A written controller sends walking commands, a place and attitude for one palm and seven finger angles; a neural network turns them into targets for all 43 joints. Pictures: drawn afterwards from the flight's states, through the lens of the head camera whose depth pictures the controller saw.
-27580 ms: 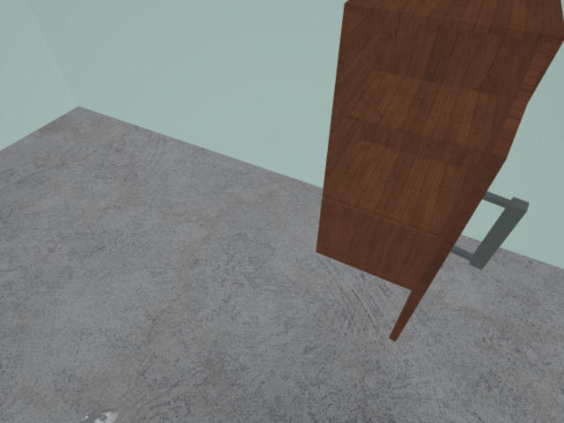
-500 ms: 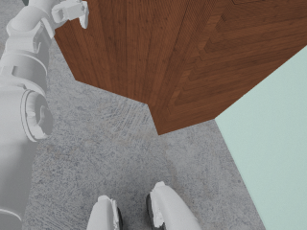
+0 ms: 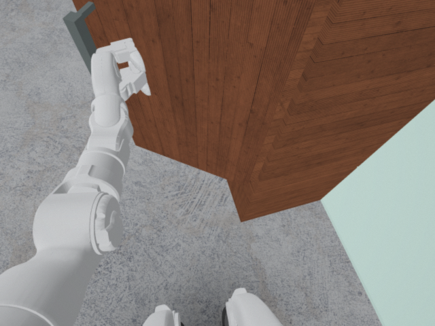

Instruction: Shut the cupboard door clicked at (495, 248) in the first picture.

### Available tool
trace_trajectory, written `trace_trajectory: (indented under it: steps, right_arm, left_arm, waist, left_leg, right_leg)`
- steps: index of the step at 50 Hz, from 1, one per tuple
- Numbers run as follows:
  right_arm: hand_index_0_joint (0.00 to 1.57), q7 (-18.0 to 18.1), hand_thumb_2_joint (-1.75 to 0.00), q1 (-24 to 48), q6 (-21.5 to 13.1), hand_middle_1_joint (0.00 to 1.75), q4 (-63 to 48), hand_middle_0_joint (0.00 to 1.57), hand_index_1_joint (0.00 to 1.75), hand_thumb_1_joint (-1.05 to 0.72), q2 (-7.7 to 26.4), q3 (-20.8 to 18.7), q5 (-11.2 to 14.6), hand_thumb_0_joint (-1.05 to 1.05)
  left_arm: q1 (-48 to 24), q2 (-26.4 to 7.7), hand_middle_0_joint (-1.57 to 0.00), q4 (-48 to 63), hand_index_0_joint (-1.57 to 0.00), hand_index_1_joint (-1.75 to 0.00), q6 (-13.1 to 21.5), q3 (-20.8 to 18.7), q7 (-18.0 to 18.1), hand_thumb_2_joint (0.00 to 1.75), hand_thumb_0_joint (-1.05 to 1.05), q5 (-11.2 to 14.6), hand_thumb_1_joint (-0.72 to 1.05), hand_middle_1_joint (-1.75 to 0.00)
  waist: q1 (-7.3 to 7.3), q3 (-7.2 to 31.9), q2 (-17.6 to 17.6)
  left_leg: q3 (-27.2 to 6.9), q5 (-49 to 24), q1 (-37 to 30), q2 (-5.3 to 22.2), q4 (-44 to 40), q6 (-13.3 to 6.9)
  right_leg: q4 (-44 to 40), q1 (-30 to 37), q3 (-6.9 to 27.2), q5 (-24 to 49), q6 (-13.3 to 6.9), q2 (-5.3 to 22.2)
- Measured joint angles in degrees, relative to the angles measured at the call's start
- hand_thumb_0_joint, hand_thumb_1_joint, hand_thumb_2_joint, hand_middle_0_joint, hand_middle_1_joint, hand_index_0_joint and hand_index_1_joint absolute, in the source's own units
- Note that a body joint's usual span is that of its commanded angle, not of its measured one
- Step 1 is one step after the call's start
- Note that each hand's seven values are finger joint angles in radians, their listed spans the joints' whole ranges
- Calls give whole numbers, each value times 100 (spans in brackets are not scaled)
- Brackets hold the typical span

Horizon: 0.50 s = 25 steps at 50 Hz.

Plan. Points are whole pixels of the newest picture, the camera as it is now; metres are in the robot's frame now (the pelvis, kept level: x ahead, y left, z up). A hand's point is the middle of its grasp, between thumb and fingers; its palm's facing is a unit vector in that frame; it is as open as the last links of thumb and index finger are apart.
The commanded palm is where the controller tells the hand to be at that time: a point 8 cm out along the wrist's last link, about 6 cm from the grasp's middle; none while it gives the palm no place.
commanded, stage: pull the fist back off the door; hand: left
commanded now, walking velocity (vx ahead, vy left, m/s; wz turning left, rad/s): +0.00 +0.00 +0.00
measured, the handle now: (96, 49) +0.64 +0.15 +0.09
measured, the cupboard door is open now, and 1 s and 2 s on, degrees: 52 52 52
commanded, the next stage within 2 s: draw the hand back to the body in 0.34 s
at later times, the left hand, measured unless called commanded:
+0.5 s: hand (151, 109) +0.47 +0.05 +0.10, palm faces +0.01 -1.00 +0.00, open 3.1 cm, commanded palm +0.43 +0.11 +0.10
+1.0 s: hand (69, 169) +0.34 +0.14 +0.16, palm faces -0.02 -1.00 -0.06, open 3.1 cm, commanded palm +0.30 +0.20 +0.16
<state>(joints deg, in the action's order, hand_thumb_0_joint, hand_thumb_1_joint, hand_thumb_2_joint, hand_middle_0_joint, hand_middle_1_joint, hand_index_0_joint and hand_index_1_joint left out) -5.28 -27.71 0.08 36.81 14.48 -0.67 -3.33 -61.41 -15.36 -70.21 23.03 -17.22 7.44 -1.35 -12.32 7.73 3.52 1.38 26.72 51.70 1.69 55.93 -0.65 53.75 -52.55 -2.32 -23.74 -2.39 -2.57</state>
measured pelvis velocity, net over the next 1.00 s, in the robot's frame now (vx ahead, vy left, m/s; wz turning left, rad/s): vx -0.01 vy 0.00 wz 0.02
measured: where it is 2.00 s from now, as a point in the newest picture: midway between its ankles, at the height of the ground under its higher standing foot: outside the picture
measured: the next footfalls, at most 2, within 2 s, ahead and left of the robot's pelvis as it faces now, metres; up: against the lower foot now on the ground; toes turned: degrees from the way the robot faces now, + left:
none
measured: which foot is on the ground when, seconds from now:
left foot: down 0.00-1.00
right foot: down 0.00-1.00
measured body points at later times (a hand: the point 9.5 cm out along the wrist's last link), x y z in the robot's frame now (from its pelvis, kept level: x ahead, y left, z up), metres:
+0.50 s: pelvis -0.01 +0.00 +0.01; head +0.07 -0.01 +0.45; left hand +0.46 +0.10 +0.10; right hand +0.05 -0.25 -0.12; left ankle -0.01 +0.11 -0.68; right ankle +0.01 -0.09 -0.68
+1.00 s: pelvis -0.01 +0.00 +0.04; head +0.00 -0.01 +0.49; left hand +0.33 +0.19 +0.16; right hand +0.15 -0.25 -0.05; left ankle -0.01 +0.11 -0.68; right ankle +0.01 -0.10 -0.68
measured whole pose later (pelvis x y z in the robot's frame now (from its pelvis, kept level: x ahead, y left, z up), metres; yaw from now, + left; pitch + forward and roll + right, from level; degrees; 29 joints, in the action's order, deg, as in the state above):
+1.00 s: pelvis -0.01 +0.00 +0.04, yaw +1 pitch +4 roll +0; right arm 1.6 -14.5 -0.3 33.0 15.7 -0.7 3.9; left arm -13.1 -10.5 -19.6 11.2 -4.3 -4.8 9.5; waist -1.3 4.6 3.1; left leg 1.4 20.7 23.1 0.0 39.5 -1.1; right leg 38.6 -24.2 -1.8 -18.7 -1.8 -1.3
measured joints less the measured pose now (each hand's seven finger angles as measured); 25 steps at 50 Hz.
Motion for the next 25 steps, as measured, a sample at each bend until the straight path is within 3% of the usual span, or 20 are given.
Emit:
trace_trajectory:
  steps: [3,7,10,16,20,25]
  right_arm:
    - [20,-15,-90,42,94,30,34,20,29,-91,63,-69,54,0]
    - [20,39,-90,186,201,30,-9,20,29,-91,94,-114,129,0]
    - [20,85,-90,326,137,30,-56,20,29,-91,91,-155,144,0]
    - [20,141,-90,727,34,30,38,20,29,-91,29,-189,156,0]
    - [20,183,-90,939,108,30,68,20,29,-91,-36,-117,208,0]
    - [20,227,-90,955,113,30,-3,20,29,-91,-134,28,223,0]
  left_arm:
    - [254,114,-130,45,-129,-150,-6,277,-109,90,2,16,90,-150]
    - [758,402,-130,280,-129,-150,-178,382,-208,90,2,327,90,-150]
    - [1240,656,-130,767,-129,-150,-7,518,-158,90,2,478,90,-150]
    - [1589,859,-130,1322,-130,-150,484,946,-6,90,2,249,90,-150]
    - [1232,836,-130,877,-130,-150,167,1096,59,90,2,162,90,-150]
    - [937,899,-130,490,-130,-150,-136,805,103,90,2,436,90,-150]
  waist:
    - [133,15,-27]
    - [282,-62,-99]
    - [373,-116,-126]
    - [489,-103,-127]
    - [485,-98,-75]
    - [443,-127,-89]
  left_leg:
    - [-21,-4,-152,-21,-57,4]
    - [-30,-57,-401,-41,-201,2]
    - [-44,-90,-508,-55,-252,4]
    - [-58,-34,-555,-99,-107,-4]
    - [-73,-58,-608,-140,-101,-17]
    - [-18,-172,-704,-150,-264,-21]
  right_leg:
    - [-44,158,-18,-16,-4,18]
    - [-170,407,-23,19,-3,33]
    - [-221,521,-35,45,-1,47]
    - [-46,569,-52,-38,12,94]
    - [-20,626,-66,-40,25,136]
    - [-129,681,-10,61,26,143]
